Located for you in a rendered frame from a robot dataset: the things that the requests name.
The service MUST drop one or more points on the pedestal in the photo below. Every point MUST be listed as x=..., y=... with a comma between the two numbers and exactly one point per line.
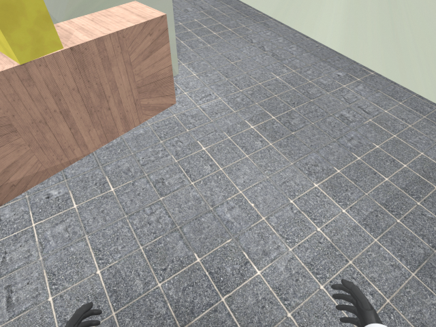
x=113, y=73

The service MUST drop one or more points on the carton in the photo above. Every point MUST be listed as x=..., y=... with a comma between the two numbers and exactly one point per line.
x=26, y=30

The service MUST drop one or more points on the robot left hand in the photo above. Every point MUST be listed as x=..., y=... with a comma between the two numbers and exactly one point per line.
x=82, y=313

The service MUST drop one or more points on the robot right hand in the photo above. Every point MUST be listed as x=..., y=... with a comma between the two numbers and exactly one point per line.
x=362, y=308

